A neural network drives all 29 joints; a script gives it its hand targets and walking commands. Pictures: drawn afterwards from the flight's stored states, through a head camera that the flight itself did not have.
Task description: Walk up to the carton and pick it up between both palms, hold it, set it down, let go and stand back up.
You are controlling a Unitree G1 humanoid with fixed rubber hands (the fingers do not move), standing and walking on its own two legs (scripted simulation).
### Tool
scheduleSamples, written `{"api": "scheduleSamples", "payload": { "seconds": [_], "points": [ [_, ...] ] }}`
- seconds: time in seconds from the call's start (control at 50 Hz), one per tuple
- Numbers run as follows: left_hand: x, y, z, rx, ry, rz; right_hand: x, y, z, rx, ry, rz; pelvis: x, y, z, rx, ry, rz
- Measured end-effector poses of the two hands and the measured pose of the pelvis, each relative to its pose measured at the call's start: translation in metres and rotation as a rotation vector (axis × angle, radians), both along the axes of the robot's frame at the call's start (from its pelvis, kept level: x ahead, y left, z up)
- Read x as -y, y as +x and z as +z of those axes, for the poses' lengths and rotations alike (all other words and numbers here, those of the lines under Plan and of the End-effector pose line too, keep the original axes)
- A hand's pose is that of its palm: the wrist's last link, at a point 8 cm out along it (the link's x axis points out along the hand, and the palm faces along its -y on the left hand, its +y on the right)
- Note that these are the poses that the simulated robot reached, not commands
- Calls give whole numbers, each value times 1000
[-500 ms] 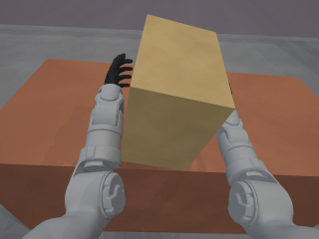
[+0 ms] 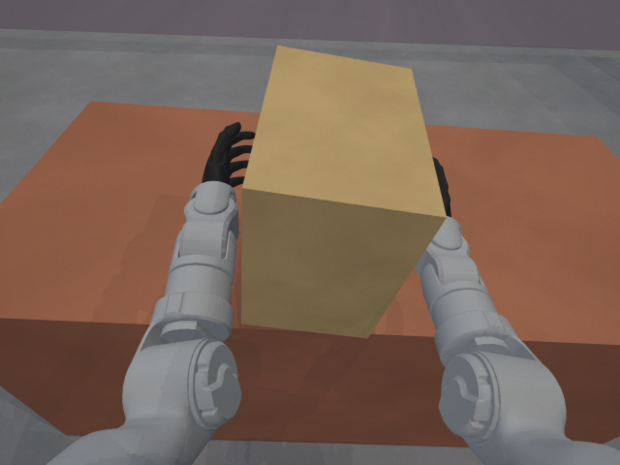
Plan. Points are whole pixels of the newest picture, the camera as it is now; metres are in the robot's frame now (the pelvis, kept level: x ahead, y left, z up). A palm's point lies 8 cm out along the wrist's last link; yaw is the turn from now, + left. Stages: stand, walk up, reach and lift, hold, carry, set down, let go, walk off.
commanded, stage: set down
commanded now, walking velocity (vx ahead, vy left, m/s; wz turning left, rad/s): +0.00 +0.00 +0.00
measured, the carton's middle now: (324, 198) +0.46 +0.02 +0.12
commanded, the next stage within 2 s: none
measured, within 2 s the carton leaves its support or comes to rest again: rests again in 1.94 s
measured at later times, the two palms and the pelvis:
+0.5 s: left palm (220, 192) +0.43 +0.16 +0.14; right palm (426, 219) +0.42 -0.12 +0.13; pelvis +0.00 +0.00 +0.00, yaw -1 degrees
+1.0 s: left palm (225, 202) +0.45 +0.16 +0.11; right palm (418, 224) +0.44 -0.12 +0.10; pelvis +0.01 +0.00 +0.00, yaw -1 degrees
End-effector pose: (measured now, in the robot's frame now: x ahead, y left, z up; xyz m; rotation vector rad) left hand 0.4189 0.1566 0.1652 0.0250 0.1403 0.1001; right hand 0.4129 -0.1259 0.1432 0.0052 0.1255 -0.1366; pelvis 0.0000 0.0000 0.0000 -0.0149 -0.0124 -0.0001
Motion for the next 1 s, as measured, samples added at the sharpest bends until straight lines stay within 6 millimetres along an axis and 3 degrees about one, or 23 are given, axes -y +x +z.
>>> {"api": "scheduleSamples", "payload": {
  "seconds": [0.58,1.0],
  "points": [
    [-3,10,-25,-57,-20,-1,-2,8,-20,-43,5,2,-3,2,0,-64,6,-14],
    [-3,29,-57,-110,-25,-2,-1,27,-46,-83,-8,6,-4,14,-1,-144,11,-23]
  ]
}}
